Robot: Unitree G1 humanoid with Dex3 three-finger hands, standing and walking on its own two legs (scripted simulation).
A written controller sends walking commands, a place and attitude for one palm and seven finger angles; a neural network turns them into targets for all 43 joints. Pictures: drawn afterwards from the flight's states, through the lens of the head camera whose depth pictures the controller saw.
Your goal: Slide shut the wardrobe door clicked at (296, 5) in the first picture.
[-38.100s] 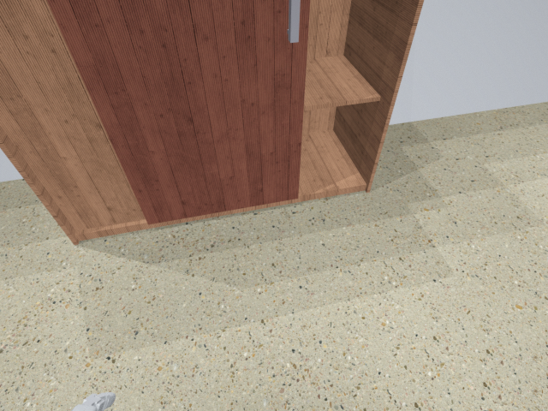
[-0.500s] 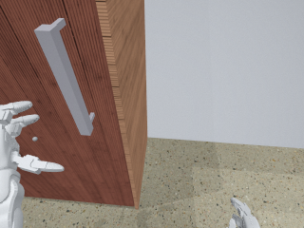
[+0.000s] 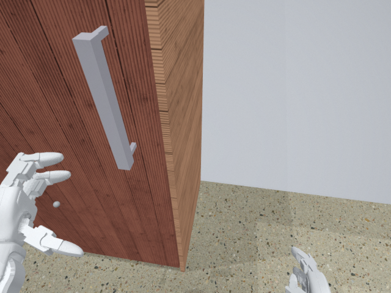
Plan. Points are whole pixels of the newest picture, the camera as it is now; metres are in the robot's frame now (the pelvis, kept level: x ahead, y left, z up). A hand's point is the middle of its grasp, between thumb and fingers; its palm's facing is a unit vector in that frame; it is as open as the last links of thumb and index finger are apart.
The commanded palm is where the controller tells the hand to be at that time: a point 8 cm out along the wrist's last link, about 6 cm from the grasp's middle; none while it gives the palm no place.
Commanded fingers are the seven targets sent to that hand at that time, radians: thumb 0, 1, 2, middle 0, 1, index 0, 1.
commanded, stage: draw the hand back to the body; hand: left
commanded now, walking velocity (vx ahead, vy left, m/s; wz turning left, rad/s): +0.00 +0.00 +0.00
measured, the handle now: (115, 107) +0.37 +0.22 +0.22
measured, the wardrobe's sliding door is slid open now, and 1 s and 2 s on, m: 0.00 0.00 0.00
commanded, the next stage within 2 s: step back with the hand held close in 1.48 s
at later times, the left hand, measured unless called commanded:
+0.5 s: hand (56, 199) +0.20 +0.26 +0.16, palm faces +0.32 -0.91 -0.26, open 14.2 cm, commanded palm +0.15 +0.30 +0.17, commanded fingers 0.00 -0.15 0.39 -0.24 -0.92 -0.24 -0.92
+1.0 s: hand (62, 179) +0.22 +0.26 +0.18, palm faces +0.42 -0.82 -0.39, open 9.8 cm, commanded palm +0.17 +0.30 +0.19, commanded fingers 0.00 0.75 0.83 -0.20 -0.38 -0.20 -0.38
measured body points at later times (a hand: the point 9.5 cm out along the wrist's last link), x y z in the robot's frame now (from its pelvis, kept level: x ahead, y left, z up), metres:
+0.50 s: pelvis +0.00 -0.02 +0.01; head -0.04 -0.03 +0.46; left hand +0.17 +0.31 +0.18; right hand +0.20 -0.24 -0.04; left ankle +0.00 +0.09 -0.72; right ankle +0.01 -0.10 -0.72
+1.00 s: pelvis +0.02 +0.00 +0.02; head -0.01 -0.02 +0.47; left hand +0.19 +0.30 +0.20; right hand +0.20 -0.22 -0.07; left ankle +0.00 +0.09 -0.72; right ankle +0.01 -0.10 -0.72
